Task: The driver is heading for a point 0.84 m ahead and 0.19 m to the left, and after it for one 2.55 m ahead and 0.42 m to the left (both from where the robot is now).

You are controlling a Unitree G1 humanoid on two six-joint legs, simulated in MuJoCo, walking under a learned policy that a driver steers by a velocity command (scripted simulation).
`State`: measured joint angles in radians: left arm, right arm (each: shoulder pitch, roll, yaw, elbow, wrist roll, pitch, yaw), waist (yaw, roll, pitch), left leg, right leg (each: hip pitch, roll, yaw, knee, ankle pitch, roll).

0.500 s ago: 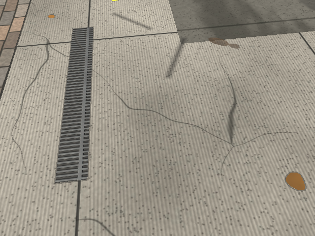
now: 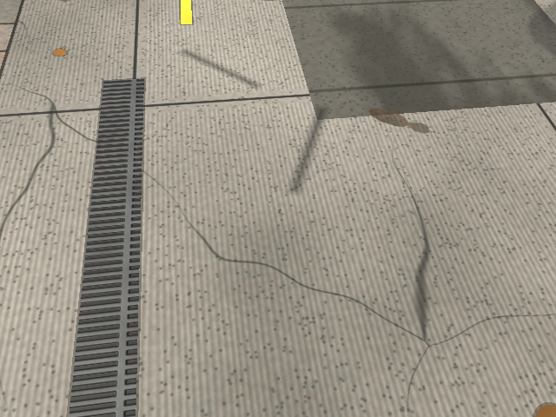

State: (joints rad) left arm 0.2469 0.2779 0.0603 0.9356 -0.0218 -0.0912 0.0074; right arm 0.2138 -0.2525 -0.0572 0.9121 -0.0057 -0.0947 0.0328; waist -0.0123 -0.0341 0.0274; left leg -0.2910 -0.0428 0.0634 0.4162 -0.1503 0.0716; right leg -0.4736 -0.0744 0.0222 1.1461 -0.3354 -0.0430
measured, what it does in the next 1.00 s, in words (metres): walks ahead, turning left: right foot, then left foot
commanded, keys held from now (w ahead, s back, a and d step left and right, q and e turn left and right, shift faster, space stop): w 0.32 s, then w+q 0.68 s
